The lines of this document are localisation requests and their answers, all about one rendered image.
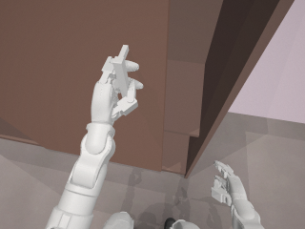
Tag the left robot thigh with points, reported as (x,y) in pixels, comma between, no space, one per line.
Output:
(119,220)

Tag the left robot hand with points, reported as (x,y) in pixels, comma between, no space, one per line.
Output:
(105,94)

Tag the right robot foot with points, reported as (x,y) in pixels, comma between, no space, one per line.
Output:
(168,223)

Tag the wardrobe door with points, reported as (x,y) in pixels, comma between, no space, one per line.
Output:
(7,129)
(52,53)

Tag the left robot forearm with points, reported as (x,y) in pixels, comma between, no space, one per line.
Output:
(75,207)

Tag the handle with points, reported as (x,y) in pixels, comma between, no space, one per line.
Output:
(120,69)

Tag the right robot forearm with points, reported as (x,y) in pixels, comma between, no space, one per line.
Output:
(244,216)

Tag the right robot hand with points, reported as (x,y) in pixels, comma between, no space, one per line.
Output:
(227,190)

